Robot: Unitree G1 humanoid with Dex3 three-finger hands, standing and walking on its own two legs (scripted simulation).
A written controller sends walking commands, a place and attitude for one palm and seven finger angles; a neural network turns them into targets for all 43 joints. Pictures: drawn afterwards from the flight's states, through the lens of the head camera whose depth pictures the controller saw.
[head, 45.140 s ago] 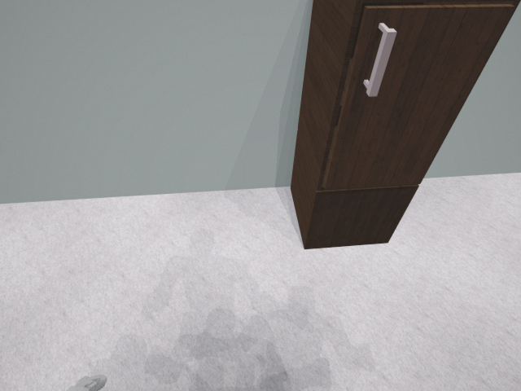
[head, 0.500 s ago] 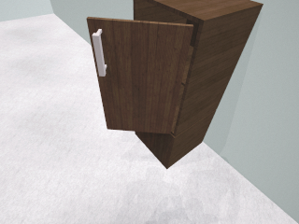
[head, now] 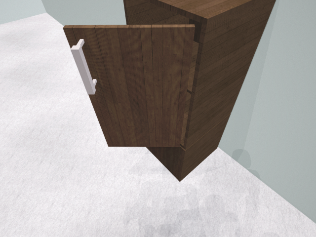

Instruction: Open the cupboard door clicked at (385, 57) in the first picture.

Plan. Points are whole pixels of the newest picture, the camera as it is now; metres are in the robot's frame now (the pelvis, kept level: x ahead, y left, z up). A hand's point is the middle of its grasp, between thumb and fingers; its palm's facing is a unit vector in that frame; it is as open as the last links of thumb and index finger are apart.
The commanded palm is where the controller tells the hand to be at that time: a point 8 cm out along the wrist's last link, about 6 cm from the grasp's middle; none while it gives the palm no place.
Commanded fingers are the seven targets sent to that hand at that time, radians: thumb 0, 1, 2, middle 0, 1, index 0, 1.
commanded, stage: come to a stop and stand still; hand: left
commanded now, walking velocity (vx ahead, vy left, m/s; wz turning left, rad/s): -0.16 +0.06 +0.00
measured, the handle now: (86, 68) +0.55 +0.24 +0.14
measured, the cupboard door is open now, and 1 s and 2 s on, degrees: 48 48 48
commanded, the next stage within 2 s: look again from close up in 1.00 s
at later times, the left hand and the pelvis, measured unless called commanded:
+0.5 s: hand out of the picture +0.03 +0.19 -0.17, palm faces +0.02 -0.97 -0.23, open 7.3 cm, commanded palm none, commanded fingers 0.00 0.90 0.90 -0.20 -0.30 -0.20 -0.30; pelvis +0.01 +0.01 +0.00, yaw -2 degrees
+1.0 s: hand out of the picture +0.01 +0.19 -0.17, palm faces -0.02 -0.98 -0.19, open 7.3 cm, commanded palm none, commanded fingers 0.00 0.90 0.90 -0.20 -0.30 -0.20 -0.30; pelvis -0.02 +0.01 +0.01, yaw -1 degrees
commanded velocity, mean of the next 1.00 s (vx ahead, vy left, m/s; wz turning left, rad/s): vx -0.05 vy -0.03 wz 0.00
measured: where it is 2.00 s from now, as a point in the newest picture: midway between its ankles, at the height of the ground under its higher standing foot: outside the picture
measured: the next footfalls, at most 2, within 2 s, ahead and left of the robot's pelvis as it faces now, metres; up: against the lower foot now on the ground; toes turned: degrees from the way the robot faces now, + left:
left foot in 0.18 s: +0.13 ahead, +0.14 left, +0.00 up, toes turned +4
right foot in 0.46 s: +0.07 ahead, -0.05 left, +0.00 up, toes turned +0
